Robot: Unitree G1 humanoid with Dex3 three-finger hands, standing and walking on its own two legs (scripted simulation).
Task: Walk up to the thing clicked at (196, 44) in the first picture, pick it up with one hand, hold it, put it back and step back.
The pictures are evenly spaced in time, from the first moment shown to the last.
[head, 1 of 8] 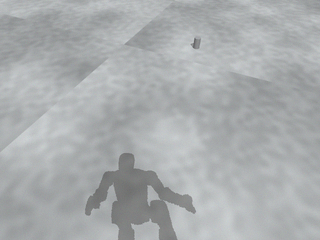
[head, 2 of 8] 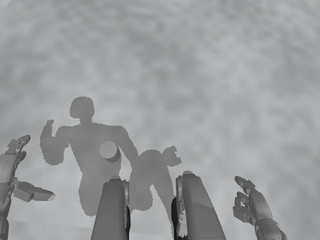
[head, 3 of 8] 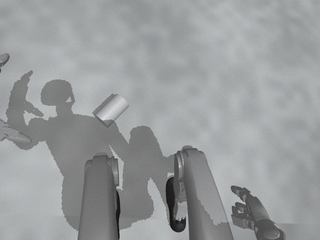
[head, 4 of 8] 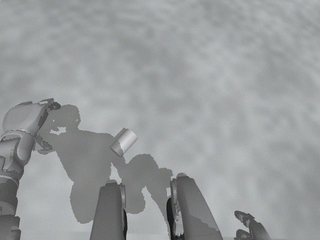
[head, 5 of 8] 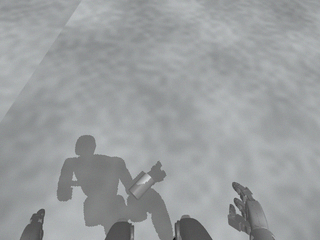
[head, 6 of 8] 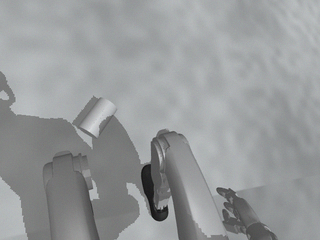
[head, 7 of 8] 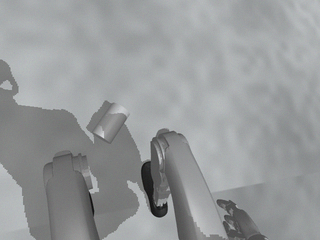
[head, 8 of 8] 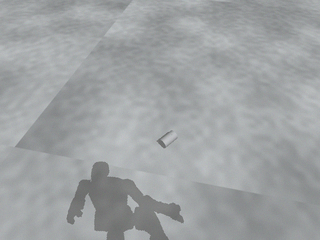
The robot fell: no
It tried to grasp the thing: yes
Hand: left
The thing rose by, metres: 0.01
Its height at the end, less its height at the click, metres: -0.03
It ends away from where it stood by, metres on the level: 0.26
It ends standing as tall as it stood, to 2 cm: no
